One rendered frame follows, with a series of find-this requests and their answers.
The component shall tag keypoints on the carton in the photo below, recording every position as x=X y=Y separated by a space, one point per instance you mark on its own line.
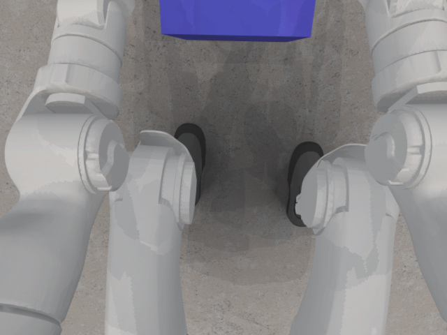
x=237 y=20

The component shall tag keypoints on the left robot upper arm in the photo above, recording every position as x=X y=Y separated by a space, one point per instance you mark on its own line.
x=63 y=165

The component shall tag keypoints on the right robot forearm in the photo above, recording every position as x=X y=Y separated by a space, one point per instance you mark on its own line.
x=408 y=45

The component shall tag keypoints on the right robot upper arm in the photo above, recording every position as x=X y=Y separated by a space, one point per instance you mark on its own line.
x=407 y=151

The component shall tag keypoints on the robot right thigh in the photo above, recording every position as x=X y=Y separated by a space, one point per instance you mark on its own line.
x=349 y=285

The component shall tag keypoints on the robot left shin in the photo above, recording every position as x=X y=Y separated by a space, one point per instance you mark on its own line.
x=152 y=138

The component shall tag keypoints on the left robot forearm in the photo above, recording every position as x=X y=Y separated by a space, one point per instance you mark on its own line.
x=87 y=50

